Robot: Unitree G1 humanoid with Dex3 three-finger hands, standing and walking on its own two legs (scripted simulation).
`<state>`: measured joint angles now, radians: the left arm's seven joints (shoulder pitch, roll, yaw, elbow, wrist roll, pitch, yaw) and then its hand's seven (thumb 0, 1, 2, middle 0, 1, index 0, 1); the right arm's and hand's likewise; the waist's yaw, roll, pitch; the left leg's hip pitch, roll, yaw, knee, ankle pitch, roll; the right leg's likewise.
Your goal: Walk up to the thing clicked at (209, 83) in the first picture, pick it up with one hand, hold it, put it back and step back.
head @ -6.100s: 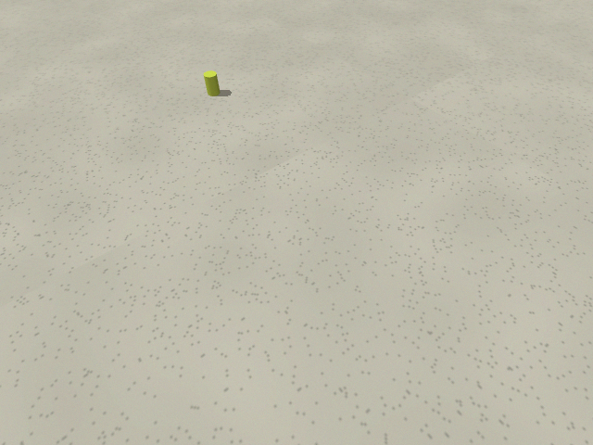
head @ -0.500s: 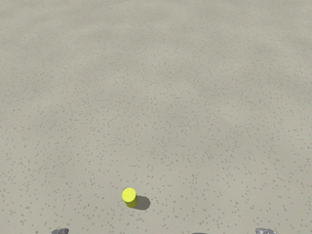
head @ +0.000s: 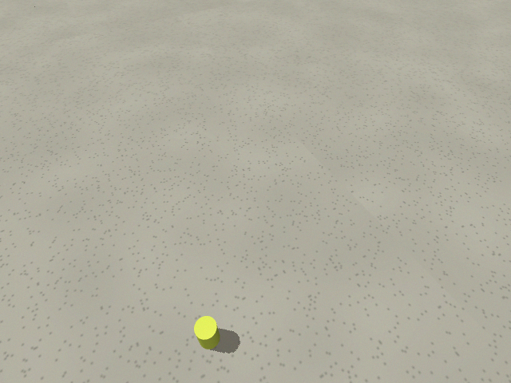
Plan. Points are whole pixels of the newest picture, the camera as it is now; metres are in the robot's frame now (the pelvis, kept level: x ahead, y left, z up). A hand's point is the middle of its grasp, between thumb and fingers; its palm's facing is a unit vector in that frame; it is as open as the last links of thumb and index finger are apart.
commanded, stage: walk up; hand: left
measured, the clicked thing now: (207, 332) +0.39 +0.18 -0.72
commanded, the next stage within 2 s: stand in 0.38 s
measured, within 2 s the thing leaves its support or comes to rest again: neither
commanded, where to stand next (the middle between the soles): +0.07 -0.02 m, yaw +0 degrees
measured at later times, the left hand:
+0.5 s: hand out of the picture +0.08 +0.26 -0.16, palm faces +0.00 -0.94 -0.33, open 7.4 cm
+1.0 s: hand out of the picture +0.10 +0.26 -0.15, palm faces +0.00 -0.94 -0.34, open 7.4 cm
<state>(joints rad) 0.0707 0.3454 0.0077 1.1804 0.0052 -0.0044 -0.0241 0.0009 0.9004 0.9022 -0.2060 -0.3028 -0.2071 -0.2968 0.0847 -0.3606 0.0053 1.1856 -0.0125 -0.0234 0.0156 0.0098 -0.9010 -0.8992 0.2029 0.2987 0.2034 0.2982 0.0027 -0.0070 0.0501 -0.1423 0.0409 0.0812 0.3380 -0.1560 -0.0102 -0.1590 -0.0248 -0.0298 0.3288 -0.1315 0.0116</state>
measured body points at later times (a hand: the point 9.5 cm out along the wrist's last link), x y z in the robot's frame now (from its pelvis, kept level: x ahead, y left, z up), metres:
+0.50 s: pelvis +0.01 +0.01 +0.00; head +0.02 +0.01 +0.45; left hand +0.08 +0.31 -0.13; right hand +0.11 -0.29 -0.13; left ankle +0.02 +0.12 -0.75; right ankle +0.03 -0.13 -0.75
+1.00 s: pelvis +0.02 +0.00 +0.00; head +0.03 +0.00 +0.45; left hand +0.10 +0.30 -0.13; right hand +0.11 -0.30 -0.13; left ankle +0.02 +0.12 -0.75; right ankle +0.03 -0.13 -0.75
